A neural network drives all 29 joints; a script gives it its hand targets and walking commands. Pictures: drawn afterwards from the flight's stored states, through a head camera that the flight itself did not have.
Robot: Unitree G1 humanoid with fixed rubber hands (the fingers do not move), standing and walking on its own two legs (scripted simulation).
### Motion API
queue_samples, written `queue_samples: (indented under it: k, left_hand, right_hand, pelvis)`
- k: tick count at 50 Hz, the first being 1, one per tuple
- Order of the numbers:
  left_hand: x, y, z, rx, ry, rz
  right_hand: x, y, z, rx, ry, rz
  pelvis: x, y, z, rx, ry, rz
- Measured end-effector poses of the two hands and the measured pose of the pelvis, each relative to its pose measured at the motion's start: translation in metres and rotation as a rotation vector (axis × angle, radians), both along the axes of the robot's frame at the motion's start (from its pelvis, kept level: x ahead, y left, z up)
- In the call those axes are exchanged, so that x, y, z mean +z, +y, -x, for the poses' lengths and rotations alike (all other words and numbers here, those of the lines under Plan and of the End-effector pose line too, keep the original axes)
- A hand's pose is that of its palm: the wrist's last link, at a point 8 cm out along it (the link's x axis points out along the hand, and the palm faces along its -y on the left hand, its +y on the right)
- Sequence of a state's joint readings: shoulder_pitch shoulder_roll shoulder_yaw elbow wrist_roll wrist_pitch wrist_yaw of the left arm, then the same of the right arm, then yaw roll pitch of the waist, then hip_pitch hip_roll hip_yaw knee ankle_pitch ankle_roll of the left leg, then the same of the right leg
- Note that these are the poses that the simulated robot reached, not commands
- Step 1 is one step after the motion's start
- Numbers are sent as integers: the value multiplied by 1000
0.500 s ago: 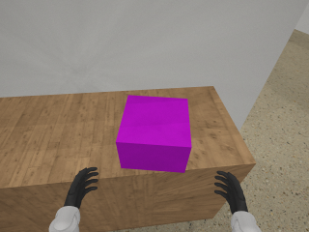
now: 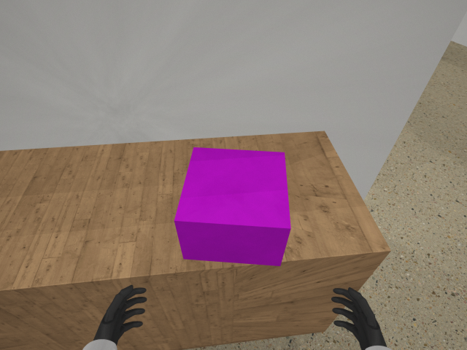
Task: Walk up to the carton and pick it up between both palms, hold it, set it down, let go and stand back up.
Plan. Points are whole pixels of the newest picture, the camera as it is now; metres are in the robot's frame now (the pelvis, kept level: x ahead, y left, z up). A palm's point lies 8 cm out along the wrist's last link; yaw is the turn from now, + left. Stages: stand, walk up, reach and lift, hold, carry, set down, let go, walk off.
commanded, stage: set down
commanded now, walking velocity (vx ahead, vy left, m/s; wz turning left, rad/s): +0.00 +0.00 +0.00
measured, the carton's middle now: (235, 204) +0.44 +0.03 -0.05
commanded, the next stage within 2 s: let go in 0.36 s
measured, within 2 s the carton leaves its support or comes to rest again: neither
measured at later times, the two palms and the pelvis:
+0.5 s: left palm out of the picture +0.14 +0.23 -0.08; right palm out of the picture +0.14 -0.22 -0.08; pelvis -0.01 +0.00 +0.00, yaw +0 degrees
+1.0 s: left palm out of the picture +0.13 +0.23 -0.09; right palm out of the picture +0.12 -0.25 -0.10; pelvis -0.02 +0.00 -0.01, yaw -2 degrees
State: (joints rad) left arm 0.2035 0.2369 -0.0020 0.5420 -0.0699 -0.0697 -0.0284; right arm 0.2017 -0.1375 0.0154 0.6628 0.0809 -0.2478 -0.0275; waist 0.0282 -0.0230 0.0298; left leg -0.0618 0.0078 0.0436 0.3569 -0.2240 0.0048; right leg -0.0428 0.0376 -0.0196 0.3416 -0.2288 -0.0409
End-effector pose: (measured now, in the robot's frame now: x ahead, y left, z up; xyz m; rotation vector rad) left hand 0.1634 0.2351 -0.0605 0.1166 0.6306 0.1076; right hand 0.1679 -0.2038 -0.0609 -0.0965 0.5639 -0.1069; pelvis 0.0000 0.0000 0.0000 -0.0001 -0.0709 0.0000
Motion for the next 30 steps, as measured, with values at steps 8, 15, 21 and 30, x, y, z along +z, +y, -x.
queue_samples:
  k: [8,15,21,30]
  left_hand:
    - [-8,0,8,1,72,-13]
    - [-16,-1,16,4,137,-24]
    - [-22,0,22,8,191,-37]
    - [-19,-9,15,-15,187,-60]
  right_hand:
    - [-7,-4,9,13,55,23]
    - [-13,-6,16,25,106,36]
    - [-20,-8,22,33,149,44]
    - [-22,-23,26,28,153,60]
  pelvis:
    - [0,-1,2,-1,1,0]
    - [0,-1,5,0,1,1]
    - [0,0,8,1,2,1]
    - [-2,-2,12,-6,13,0]
